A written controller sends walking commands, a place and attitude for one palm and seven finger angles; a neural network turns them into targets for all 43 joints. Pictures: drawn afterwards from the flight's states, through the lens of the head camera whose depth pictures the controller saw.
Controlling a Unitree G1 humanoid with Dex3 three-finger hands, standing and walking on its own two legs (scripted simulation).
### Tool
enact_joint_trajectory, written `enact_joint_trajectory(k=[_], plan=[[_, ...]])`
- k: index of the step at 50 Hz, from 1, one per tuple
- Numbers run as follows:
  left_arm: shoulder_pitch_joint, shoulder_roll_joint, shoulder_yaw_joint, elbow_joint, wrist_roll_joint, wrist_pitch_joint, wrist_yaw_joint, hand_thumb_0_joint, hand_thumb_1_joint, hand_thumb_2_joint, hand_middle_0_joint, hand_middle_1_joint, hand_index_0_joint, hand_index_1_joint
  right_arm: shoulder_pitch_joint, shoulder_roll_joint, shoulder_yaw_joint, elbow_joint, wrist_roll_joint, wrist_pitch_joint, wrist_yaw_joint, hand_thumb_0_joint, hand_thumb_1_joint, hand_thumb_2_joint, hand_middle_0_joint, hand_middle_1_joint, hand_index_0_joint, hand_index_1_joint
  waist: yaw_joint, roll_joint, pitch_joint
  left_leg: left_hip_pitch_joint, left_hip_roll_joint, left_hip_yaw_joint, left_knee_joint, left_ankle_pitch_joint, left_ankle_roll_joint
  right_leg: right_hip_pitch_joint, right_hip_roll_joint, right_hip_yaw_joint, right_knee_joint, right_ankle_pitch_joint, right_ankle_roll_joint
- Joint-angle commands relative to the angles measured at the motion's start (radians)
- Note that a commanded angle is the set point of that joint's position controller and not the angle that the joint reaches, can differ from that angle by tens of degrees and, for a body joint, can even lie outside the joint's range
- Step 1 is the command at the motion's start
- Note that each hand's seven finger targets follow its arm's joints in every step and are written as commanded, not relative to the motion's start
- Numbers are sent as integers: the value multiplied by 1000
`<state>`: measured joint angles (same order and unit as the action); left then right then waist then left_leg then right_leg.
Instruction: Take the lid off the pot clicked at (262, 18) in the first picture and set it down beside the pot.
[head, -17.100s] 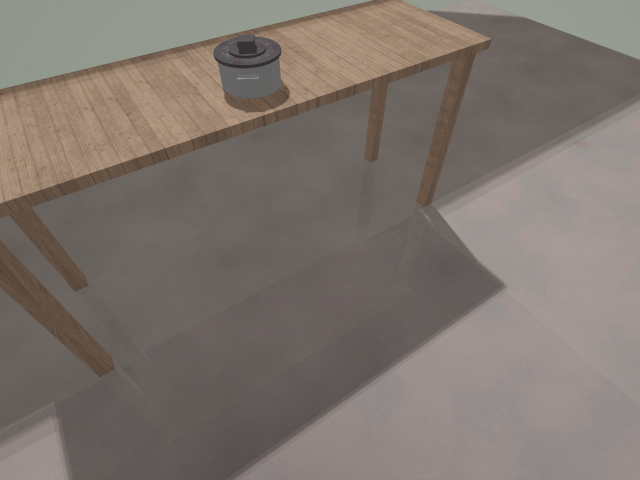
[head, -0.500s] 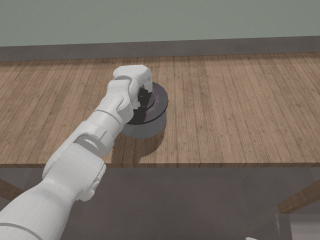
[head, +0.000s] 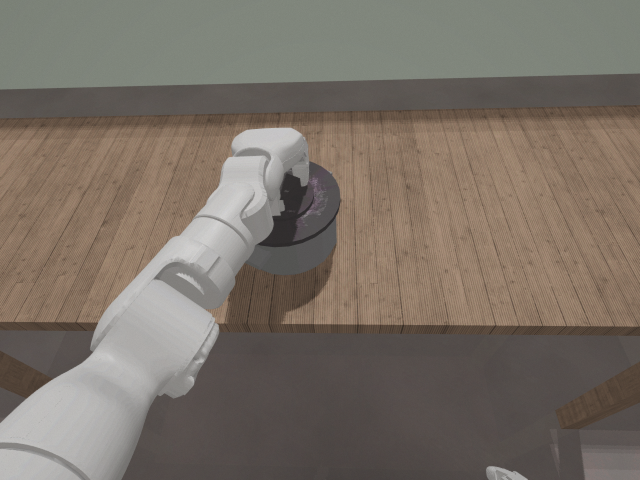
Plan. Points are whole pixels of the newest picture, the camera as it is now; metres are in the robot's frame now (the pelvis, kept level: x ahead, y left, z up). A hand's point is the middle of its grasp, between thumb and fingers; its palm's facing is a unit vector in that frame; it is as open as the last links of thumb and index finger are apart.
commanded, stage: close the fingers and squeeze the knob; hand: left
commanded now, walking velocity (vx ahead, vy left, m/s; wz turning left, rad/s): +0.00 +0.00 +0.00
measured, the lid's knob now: (280, 186) +0.49 +0.05 +0.08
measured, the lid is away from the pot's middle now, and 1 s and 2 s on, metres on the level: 0.00 0.01 0.01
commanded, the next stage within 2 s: lift the lid straight up in 0.16 s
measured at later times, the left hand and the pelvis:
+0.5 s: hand (277, 189) +0.46 +0.05 +0.10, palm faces -0.34 -0.02 -0.94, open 8.0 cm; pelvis +0.00 +0.00 +0.00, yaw +0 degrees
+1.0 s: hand (278, 176) +0.45 +0.04 +0.14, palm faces -0.30 -0.03 -0.95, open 8.0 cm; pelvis +0.00 +0.00 +0.00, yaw +1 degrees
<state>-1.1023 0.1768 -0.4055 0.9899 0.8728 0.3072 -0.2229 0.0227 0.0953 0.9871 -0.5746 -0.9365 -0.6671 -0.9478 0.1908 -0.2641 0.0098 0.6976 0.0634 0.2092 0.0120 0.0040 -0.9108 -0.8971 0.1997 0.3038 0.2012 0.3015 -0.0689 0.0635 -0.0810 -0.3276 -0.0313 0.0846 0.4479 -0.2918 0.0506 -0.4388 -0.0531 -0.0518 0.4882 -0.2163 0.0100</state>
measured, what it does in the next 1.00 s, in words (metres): stands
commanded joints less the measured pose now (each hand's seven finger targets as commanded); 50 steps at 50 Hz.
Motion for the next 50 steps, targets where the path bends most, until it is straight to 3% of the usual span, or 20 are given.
enact_joint_trajectory(k=[1,5,6,8,14,16,17,18,24,27,29,32,34,36,38,40,42,45,47,50], plan=[[-459,128,65,-154,6,-21,16,0,402,1108,-720,-1004,-813,-1014,2,-127,-40,-98,0,-28,-17,0,-900,-900,200,300,200,300,-35,-166,-367,99,-6,-51,-25,337,11,232,48,10,-1,377,-53],[-437,37,5,-145,-4,-23,11,0,435,1126,-740,-1023,-839,-1024,4,-121,-44,-100,1,-28,-8,0,-900,-900,200,300,200,300,-43,-151,-343,120,0,-66,-23,365,9,186,51,-1,-4,355,-56],[-448,101,53,-150,0,-23,18,0,445,1130,-746,-1028,-844,-1027,13,-127,-46,-92,-1,-29,-9,0,-900,-900,200,300,200,300,-36,-159,-351,118,0,-61,-22,339,10,201,53,4,-7,349,-55],[-439,135,74,-123,5,-17,25,0,463,1137,-761,-1039,-852,-1031,17,-132,-42,-85,2,-29,-14,0,-900,-900,200,300,200,300,-36,-174,-341,94,-4,-52,-32,308,9,216,53,5,-8,344,-54],[-474,78,23,-150,2,-17,25,0,486,1148,-782,-1061,-863,-1036,15,-128,-45,-83,3,-34,-9,0,-900,-900,200,300,200,300,-44,-142,-342,117,0,-62,-35,310,6,187,53,2,-8,323,-55],[-499,117,50,-203,1,-27,28,0,489,1150,-785,-1065,-865,-1036,9,-125,-47,-94,0,-40,-10,0,-900,-900,200,300,200,300,-34,-119,-396,147,-1,-66,-29,342,10,214,51,10,-5,347,-57],[-502,91,26,-181,1,-22,27,0,491,1150,-786,-1066,-866,-1036,8,-120,-46,-91,1,-42,-10,0,-900,-900,200,300,200,300,-40,-129,-378,136,-4,-68,-29,330,10,211,52,8,-7,342,-57],[-524,135,64,-209,-2,-23,34,0,491,1151,-786,-1067,-866,-1036,19,-123,-48,-85,0,-44,-10,0,-900,-900,200,300,200,300,-35,-132,-394,145,0,-68,-34,333,10,229,51,7,-10,349,-56],[-559,154,64,-294,-8,-27,44,0,494,1152,-789,-1070,-867,-1037,2,-113,-45,-96,3,-65,-9,0,-900,-900,200,300,200,300,-22,-132,-441,185,0,-81,-42,397,11,274,47,15,-11,406,-55],[-543,205,95,-312,5,-22,48,0,494,1152,-789,-1071,-868,-1037,-9,-113,-44,-99,2,-70,-7,0,-900,-900,200,300,200,300,-14,-136,-459,188,-1,-81,-37,443,14,311,46,23,-12,458,-55],[-581,137,37,-386,-9,-18,45,0,495,1152,-789,-1071,-868,-1037,-18,-104,-46,-106,7,-78,1,0,-900,-900,200,300,200,300,-22,-132,-460,220,4,-88,-37,465,13,295,45,16,-16,461,-52],[-577,241,115,-398,3,-11,52,0,495,1152,-790,-1071,-868,-1037,-26,-109,-40,-101,3,-82,-1,0,-900,-900,200,300,200,300,-5,-133,-479,212,-3,-87,-38,485,14,340,43,26,-10,498,-55],[-545,189,69,-372,15,9,49,0,495,1152,-790,-1071,-868,-1037,-38,-103,-39,-99,5,-79,5,0,-900,-900,200,300,200,300,-7,-133,-452,206,-1,-84,-39,487,11,326,42,21,-12,494,-55],[-531,228,103,-364,23,23,45,0,495,1152,-790,-1071,-868,-1037,-53,-109,-36,-102,5,-74,8,0,-900,-900,200,300,200,300,5,-143,-444,191,-2,-81,-42,488,10,342,42,19,-9,499,-57],[-522,150,40,-346,15,44,33,0,495,1152,-790,-1071,-868,-1037,-68,-104,-34,-104,9,-70,14,0,-900,-900,200,300,200,300,-4,-140,-424,194,-6,-83,-44,474,7,318,43,13,-9,479,-56],[-563,149,47,-385,1,46,20,0,495,1152,-790,-1071,-868,-1037,-79,-103,-36,-115,8,-70,12,0,-900,-900,200,300,200,300,-5,-143,-432,202,-7,-83,-43,469,9,323,41,14,-13,474,-57],[-579,221,94,-398,3,43,13,0,495,1152,-790,-1071,-868,-1037,-82,-107,-32,-116,6,-76,7,0,-900,-900,200,300,200,300,2,-146,-469,214,-12,-86,-44,461,10,354,39,20,-8,484,-57],[-583,132,27,-404,-2,40,-11,0,495,1152,-790,-1071,-868,-1037,-86,-97,-34,-122,8,-77,10,0,-900,-900,200,300,200,300,-9,-162,-435,221,-9,-94,-40,494,11,324,39,14,-18,483,-57],[-594,184,68,-337,2,51,-11,0,495,1152,-790,-1071,-868,-1037,-80,-109,-27,-104,8,-70,4,0,-900,-900,200,300,200,300,-7,-185,-387,190,-13,-83,-61,402,7,315,42,9,-23,433,-55],[-652,204,78,-408,-9,27,-16,0,495,1152,-790,-1071,-868,-1037,-92,-100,-24,-127,5,-87,-3,0,-900,-900,200,300,200,300,3,-155,-438,200,-20,-88,-63,397,11,351,32,23,-22,439,-59]])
